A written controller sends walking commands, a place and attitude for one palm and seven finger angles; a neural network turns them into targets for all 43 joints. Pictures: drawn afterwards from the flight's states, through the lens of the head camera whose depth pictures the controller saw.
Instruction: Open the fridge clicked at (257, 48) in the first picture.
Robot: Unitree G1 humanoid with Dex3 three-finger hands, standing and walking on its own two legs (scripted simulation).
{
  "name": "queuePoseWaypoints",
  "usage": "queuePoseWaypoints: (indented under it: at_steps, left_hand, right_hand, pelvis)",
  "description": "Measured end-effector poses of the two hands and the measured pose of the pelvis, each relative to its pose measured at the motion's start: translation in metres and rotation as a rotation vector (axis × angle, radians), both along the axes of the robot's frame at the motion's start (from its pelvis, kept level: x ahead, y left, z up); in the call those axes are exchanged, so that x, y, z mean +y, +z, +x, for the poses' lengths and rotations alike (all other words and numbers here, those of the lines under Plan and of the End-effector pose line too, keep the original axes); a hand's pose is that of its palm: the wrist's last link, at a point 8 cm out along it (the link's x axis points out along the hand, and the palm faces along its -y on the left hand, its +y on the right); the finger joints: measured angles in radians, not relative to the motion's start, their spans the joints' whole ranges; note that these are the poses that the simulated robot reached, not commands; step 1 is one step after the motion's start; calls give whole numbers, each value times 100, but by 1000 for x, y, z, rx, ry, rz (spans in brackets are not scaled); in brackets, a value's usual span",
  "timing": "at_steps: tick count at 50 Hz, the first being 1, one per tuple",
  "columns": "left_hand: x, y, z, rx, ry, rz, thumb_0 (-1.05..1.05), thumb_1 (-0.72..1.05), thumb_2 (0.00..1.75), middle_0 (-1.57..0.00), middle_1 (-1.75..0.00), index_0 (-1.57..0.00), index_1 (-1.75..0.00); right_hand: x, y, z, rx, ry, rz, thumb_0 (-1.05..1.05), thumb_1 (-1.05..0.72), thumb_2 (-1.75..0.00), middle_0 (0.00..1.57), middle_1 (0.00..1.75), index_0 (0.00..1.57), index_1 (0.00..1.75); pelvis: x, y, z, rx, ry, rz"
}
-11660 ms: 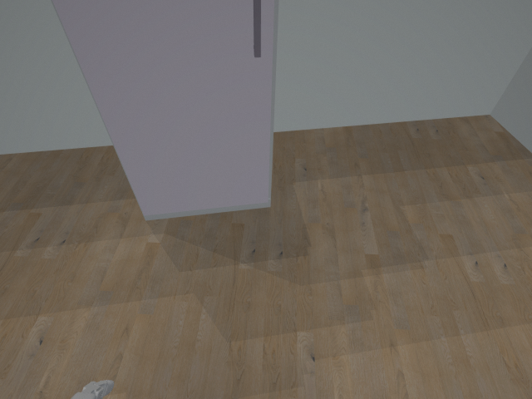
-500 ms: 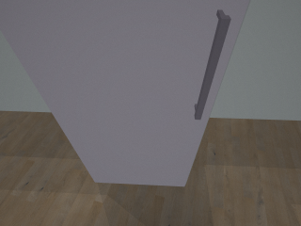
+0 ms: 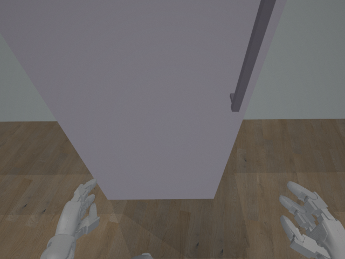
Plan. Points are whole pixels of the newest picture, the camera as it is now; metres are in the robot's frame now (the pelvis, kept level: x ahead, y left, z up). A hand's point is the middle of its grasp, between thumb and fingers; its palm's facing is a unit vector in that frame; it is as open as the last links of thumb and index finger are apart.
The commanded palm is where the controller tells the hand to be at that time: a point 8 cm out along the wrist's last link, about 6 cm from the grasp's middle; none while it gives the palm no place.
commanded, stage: raise the hand to about handle height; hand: right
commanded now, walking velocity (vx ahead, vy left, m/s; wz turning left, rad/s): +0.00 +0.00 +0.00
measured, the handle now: (248, 51) +0.48 -0.14 +0.24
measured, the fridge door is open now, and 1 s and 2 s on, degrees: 0 0 0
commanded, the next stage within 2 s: move the hooked fingers beside the handle in 1.68 s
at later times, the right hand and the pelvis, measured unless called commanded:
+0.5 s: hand out of the picture +0.23 -0.28 +0.15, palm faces +0.06 +1.00 -0.07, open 11.6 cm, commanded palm +0.20 -0.31 +0.15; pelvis +0.01 -0.01 +0.02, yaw -1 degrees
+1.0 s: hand out of the picture +0.27 -0.31 +0.22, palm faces +0.04 +0.99 -0.14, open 13.9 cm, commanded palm +0.23 -0.35 +0.25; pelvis +0.02 -0.03 +0.04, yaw -2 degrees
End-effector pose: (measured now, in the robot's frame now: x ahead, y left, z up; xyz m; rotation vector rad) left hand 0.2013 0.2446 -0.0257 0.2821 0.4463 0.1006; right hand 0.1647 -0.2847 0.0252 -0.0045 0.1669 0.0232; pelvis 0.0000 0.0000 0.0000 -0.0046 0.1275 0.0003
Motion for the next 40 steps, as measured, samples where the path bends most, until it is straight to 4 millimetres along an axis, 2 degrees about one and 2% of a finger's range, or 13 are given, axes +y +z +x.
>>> queuePoseWaypoints:
  at_steps: [2,6,10,13,16,20,24,31,35,40]
  left_hand:
    - [3,0,6,0,-12,23,1,91,90,-20,-30,-20,-30]
    - [-1,-6,10,32,-48,42,1,91,90,-20,-30,-20,-30]
    - [-10,-19,2,71,-55,2,1,91,90,-20,-30,-20,-30]
    - [-15,-25,-10,93,-23,-47,1,91,90,-20,-30,-20,-30]
    - [-18,-26,-23,103,20,-87,1,91,90,-20,-30,-20,-30]
    - [-17,-23,-37,118,51,-94,1,91,90,-20,-30,-20,-30]
    - [-16,-20,-41,137,43,-65,1,91,90,-20,-30,-20,-30]
    - [-24,-4,-24,83,28,-28,2,91,90,-20,-30,-20,-30]
    - [-39,11,-9,23,4,-33,2,91,90,-20,-30,-20,-30]
    - [-61,23,7,-25,-42,-65,1,91,90,-20,-30,-20,-30]
  right_hand:
    - [-8,5,-13,-17,-77,2,1,-57,-75,23,52,23,52]
    - [-17,44,-17,-191,-170,-66,1,-47,-71,23,58,23,58]
    - [-13,71,8,-258,-76,-107,1,-38,-67,23,64,23,63]
    - [-9,75,32,-166,34,-105,1,-31,-64,24,68,24,68]
    - [-12,81,47,-88,63,-88,1,-24,-61,25,73,25,72]
    - [-27,106,50,-155,-15,-78,1,-15,-57,26,79,26,78]
    - [-42,123,46,-235,-78,-75,0,-5,-53,26,85,26,84]
    - [-43,124,52,-165,-19,-75,0,11,-46,27,95,27,95]
    - [-50,150,59,-244,-20,-107,0,20,-42,28,101,28,101]
    - [-71,187,66,-338,-69,-119,0,32,-37,29,109,29,108]
  pelvis:
    - [3,-1,2,-7,-13,12]
    - [8,-1,3,-23,-43,34]
    - [10,2,0,-37,-59,46]
    - [9,8,1,-36,-48,41]
    - [6,14,4,-35,-27,32]
    - [1,20,10,-38,-8,25]
    - [-5,24,13,-53,-11,27]
    - [-19,30,13,-94,-21,33]
    - [-23,34,14,-121,-21,33]
    - [-28,38,16,-145,-23,33]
